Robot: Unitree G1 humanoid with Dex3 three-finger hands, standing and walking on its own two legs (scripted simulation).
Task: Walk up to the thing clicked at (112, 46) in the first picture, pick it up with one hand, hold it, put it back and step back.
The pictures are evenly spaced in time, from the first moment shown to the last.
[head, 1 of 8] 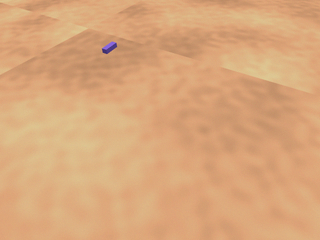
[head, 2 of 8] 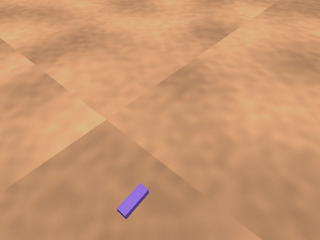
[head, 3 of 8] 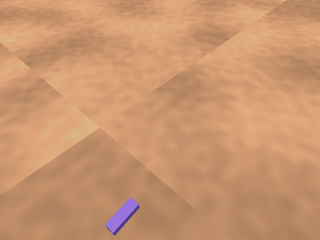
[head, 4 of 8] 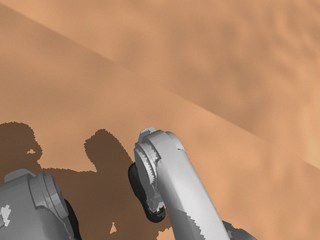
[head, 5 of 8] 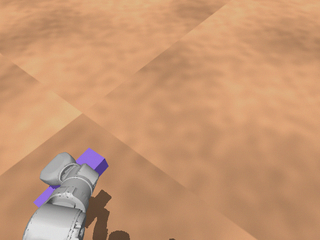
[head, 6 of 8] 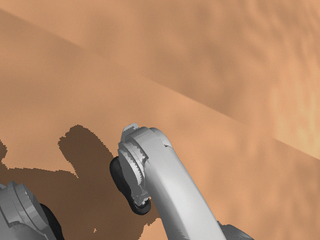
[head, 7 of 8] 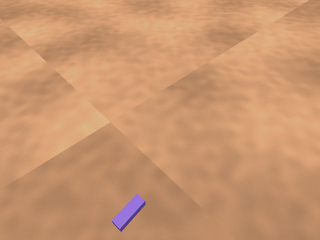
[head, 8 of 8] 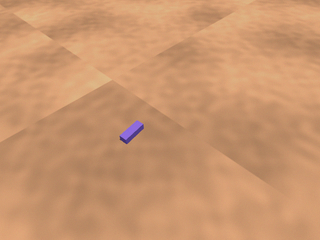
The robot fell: no
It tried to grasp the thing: yes
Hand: left
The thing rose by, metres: 0.66
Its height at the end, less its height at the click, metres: +0.00
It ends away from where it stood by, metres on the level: 0.02
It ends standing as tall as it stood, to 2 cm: yes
